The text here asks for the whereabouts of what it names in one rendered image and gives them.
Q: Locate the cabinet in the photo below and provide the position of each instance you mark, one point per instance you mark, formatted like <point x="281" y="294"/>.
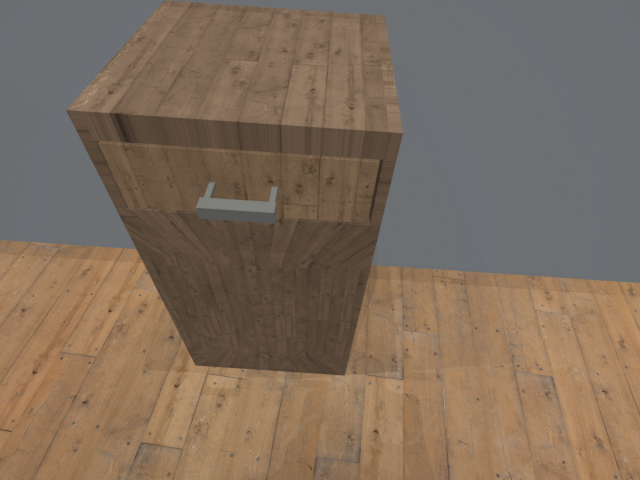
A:
<point x="249" y="295"/>

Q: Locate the drawer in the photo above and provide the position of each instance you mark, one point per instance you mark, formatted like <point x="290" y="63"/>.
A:
<point x="309" y="186"/>

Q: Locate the handle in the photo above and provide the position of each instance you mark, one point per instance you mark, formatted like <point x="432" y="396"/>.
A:
<point x="237" y="210"/>

